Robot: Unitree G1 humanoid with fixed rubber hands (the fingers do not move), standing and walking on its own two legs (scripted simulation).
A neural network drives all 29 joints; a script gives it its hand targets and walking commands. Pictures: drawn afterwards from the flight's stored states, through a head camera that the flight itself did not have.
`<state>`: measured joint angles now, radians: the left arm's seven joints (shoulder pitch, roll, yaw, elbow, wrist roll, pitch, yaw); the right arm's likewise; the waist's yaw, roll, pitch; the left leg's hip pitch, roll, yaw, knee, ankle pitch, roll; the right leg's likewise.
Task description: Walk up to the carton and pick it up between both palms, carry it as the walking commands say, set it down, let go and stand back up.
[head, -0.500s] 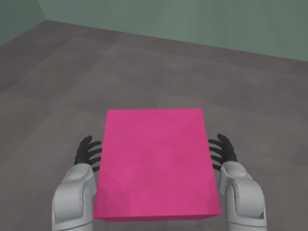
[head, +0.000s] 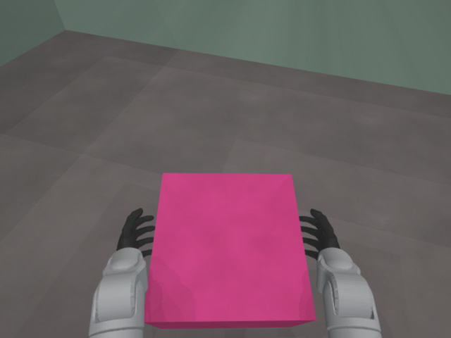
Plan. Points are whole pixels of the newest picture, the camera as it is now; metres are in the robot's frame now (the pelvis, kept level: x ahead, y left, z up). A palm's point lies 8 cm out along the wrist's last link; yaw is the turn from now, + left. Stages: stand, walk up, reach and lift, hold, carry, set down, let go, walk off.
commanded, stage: hold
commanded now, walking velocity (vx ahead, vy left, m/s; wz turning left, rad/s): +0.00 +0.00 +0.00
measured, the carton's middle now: (227, 250) +0.31 +0.00 -0.05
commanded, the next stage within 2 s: set down in 0.28 s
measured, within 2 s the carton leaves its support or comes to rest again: neither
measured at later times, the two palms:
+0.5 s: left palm (136, 244) +0.28 +0.16 +0.03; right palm (332, 231) +0.29 -0.18 +0.05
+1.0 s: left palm (155, 241) +0.32 +0.14 -0.03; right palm (328, 238) +0.31 -0.21 -0.02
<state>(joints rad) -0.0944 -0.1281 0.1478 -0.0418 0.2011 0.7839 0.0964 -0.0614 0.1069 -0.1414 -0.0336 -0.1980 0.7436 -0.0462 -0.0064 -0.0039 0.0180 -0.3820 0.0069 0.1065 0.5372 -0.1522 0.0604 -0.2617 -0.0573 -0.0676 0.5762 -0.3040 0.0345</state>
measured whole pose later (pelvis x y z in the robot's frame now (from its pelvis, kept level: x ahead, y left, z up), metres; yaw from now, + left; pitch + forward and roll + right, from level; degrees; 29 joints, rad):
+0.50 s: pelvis -0.01 +0.00 +0.00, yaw -3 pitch -3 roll -1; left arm -0.23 -0.14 0.27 0.14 0.30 0.74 0.05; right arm -0.35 0.10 -0.27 0.31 -0.34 0.66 0.08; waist -0.01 -0.02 0.02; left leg -0.33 -0.03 0.04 0.52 -0.14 0.05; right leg -0.23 -0.02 -0.01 0.57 -0.29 0.02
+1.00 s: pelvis +0.02 -0.02 +0.00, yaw -3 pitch +3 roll +0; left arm -0.23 -0.14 0.32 0.36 0.32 0.46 0.01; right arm -0.30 0.11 -0.34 0.43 -0.36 0.41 0.09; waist -0.01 -0.01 0.07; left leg -0.39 -0.03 0.03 0.52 -0.18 0.04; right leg -0.29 -0.02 -0.01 0.57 -0.33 0.01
